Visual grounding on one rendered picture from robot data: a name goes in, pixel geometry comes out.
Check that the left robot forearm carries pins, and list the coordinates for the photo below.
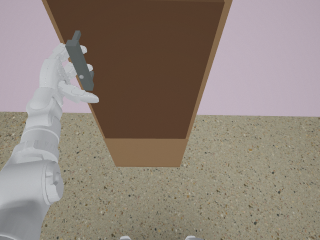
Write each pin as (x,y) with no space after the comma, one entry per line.
(41,135)

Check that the robot left hand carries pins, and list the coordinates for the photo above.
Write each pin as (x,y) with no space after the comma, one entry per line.
(52,74)

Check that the robot left upper arm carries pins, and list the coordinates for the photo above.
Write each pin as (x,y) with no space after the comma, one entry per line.
(27,190)

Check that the handle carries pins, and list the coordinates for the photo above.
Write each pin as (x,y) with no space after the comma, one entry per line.
(78,60)

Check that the cupboard door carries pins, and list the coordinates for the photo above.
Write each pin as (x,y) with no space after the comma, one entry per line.
(148,56)

